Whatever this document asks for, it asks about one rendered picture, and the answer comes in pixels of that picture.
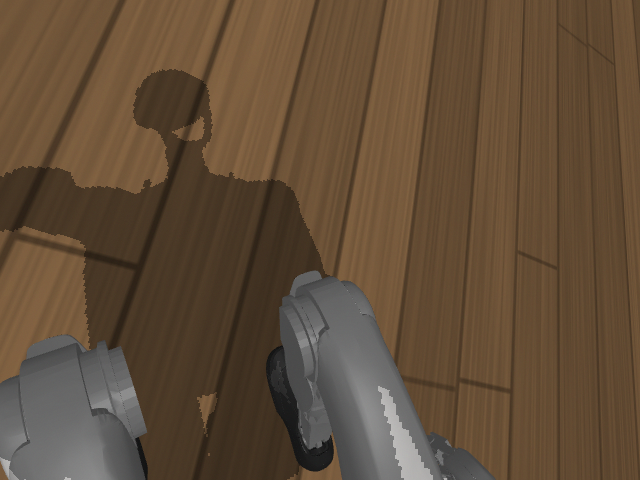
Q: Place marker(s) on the right robot foot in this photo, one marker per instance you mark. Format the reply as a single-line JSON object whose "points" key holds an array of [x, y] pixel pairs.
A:
{"points": [[286, 406]]}

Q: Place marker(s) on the right robot hand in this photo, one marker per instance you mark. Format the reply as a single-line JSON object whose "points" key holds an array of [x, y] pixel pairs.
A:
{"points": [[456, 463]]}

